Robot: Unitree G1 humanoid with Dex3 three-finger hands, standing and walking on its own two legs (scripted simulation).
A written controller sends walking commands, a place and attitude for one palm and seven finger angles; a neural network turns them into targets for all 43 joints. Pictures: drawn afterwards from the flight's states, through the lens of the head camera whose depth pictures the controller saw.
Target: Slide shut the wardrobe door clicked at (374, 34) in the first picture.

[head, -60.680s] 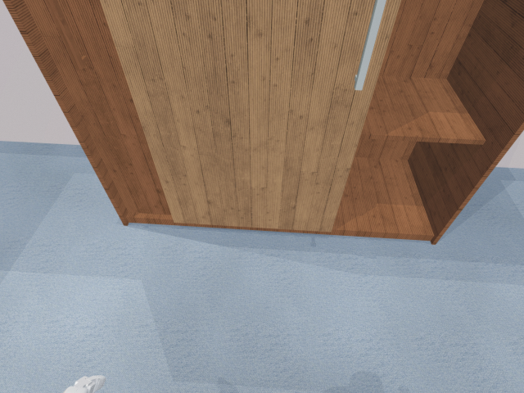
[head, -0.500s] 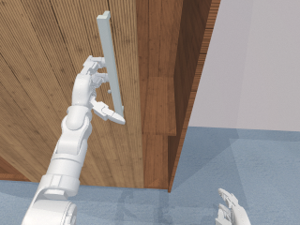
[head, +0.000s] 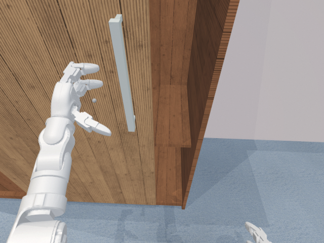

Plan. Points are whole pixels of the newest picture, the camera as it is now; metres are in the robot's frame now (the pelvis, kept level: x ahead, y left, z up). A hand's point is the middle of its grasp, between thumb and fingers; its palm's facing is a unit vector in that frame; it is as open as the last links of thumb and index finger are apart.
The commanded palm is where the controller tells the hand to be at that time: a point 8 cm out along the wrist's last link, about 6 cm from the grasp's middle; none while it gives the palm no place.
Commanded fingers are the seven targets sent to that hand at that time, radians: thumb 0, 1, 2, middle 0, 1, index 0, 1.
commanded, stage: slip the hand off the handle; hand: left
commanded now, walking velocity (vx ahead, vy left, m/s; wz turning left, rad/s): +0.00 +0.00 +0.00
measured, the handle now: (126, 83) +0.45 +0.12 +0.18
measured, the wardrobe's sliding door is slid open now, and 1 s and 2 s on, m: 0.16 0.16 0.16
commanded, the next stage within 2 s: draw the hand back to the body in 0.60 s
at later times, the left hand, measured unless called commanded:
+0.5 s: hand (82, 132) +0.29 +0.18 +0.18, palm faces +0.07 -0.99 -0.12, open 14.7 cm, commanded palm +0.25 +0.23 +0.18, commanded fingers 0.00 -0.55 0.20 -0.25 -1.15 -0.25 -1.15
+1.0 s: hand (68, 145) +0.25 +0.20 +0.18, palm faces +0.07 -1.00 -0.05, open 14.7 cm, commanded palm +0.21 +0.24 +0.18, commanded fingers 0.00 -0.55 0.20 -0.25 -1.15 -0.25 -1.15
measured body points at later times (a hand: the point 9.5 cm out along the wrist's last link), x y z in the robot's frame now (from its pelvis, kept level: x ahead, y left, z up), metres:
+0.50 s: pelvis +0.00 -0.01 +0.00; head -0.01 -0.03 +0.45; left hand +0.28 +0.24 +0.18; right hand +0.21 -0.22 -0.07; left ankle -0.03 +0.11 -0.74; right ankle +0.04 -0.13 -0.74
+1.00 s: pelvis +0.01 -0.01 +0.00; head -0.03 -0.04 +0.45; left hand +0.24 +0.25 +0.18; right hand +0.22 -0.21 -0.06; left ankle -0.03 +0.11 -0.74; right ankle +0.04 -0.13 -0.74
